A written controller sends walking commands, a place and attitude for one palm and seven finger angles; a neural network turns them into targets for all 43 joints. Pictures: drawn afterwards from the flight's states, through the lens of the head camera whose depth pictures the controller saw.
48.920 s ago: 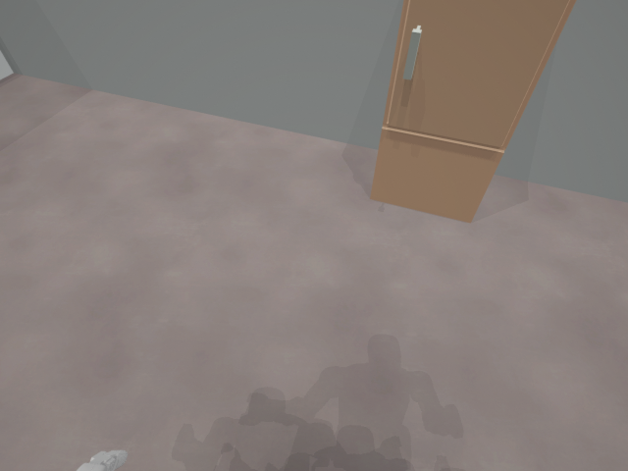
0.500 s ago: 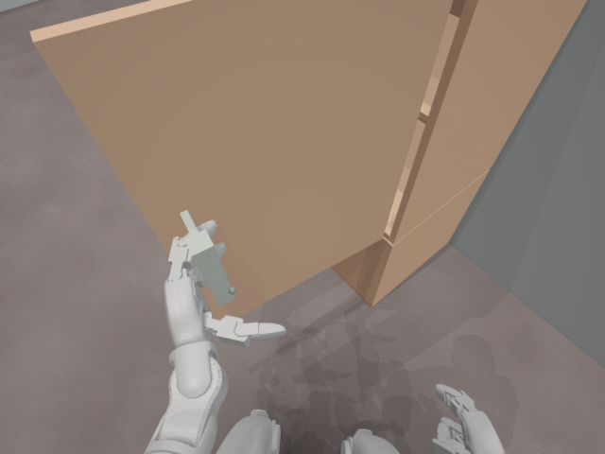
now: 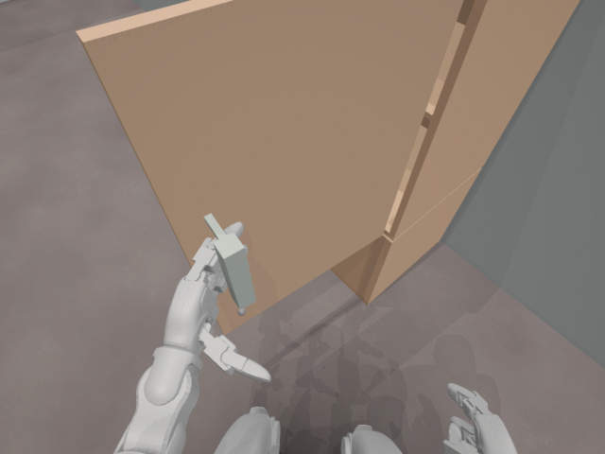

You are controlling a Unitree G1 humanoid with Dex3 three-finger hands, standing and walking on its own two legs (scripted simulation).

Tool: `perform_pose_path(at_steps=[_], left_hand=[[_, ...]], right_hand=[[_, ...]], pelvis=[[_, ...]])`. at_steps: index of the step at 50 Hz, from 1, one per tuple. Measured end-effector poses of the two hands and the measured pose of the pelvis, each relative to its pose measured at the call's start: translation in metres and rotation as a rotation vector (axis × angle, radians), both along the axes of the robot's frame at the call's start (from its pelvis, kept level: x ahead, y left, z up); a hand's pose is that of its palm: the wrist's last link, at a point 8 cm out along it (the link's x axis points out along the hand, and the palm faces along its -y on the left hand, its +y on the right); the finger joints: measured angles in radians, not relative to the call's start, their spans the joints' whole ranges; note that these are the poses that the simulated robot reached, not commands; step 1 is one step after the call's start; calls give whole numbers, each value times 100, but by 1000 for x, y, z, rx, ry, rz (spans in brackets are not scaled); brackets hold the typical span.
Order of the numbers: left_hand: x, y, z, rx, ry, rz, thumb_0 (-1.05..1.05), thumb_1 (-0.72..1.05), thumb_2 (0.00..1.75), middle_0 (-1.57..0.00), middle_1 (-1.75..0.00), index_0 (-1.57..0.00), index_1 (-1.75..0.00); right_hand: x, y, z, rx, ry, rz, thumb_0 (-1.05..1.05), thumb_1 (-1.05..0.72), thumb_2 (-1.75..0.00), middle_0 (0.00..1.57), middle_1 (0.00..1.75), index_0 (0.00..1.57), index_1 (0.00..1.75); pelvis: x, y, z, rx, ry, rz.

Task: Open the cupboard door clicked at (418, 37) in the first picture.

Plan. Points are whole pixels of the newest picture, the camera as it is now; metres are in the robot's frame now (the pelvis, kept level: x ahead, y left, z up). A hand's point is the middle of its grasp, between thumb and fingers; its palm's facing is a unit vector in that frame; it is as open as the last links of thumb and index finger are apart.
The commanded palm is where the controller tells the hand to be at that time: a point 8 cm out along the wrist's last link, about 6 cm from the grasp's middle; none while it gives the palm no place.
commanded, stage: slide the hand sideways off the handle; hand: left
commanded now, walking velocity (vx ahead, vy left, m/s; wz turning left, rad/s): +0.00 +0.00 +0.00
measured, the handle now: (228, 262) +0.35 +0.12 +0.04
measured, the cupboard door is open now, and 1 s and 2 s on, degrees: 84 83 83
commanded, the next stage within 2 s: draw the hand back to the body in 0.84 s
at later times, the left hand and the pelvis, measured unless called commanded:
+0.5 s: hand (203, 337) +0.26 +0.14 +0.03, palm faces -0.07 -1.00 -0.03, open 16.2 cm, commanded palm +0.23 +0.20 +0.04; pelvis +0.01 +0.00 -0.01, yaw +0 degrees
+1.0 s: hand (172, 356) +0.23 +0.17 +0.03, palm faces -0.08 -1.00 -0.04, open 16.3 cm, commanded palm +0.21 +0.23 +0.05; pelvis +0.01 -0.02 -0.02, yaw +0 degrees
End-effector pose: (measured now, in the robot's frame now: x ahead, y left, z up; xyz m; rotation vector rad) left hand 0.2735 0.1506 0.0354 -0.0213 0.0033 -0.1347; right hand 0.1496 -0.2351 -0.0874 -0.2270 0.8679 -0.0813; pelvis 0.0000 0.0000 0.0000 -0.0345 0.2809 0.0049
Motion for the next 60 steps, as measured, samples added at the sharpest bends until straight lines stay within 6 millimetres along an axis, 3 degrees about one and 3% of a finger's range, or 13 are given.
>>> perform_pose_path(at_steps=[18, 29, 39, 44, 49, 54, 60], left_hand=[[-24, 27, -2, 49, 15, 39, -2, -50, 30, -18, -32, -18, -32], [-41, 48, -1, 62, 41, 65, -2, -50, 30, -17, -31, -18, -32], [-59, 70, 3, 76, 53, 92, -2, -50, 30, -16, -30, -17, -31], [-67, 76, 2, 81, 57, 83, -2, -50, 30, -16, -30, -16, -30], [-61, 73, -1, 67, 39, 62, -2, -50, 30, -15, -30, -16, -30], [-56, 74, 18, 82, 25, 58, -2, -50, 30, -15, -30, -16, -30], [-65, 83, 52, 104, 37, 93, -2, -50, 30, -16, -30, -16, -30]], right_hand=[[25, 17, -3, 27, -42, 32, 1, -91, -89, 20, 30, 21, 30], [40, 3, 0, 2, -86, 31, 1, -91, -89, 20, 30, 21, 30], [41, -13, 1, -20, -106, -2, 1, -91, -89, 20, 30, 21, 30], [41, -15, -1, -27, -123, -3, 1, -91, -89, 20, 30, 21, 30], [38, -15, -5, -34, -134, 8, 1, -91, -89, 20, 30, 21, 30], [32, -10, 0, -11, -125, -20, 1, -91, -89, 20, 30, 21, 30], [27, -3, 21, 22, -141, -48, 1, -91, -89, 20, 30, 21, 30]], pelvis=[[8, 2, -7, -6, 16, -3], [15, -7, -9, -7, 28, 3], [17, -15, -12, -7, 32, 4], [14, -17, -15, -11, 34, 7], [10, -17, -19, -15, 38, 8], [10, -17, -12, -13, 15, 4], [16, -14, 9, -9, -24, 7]])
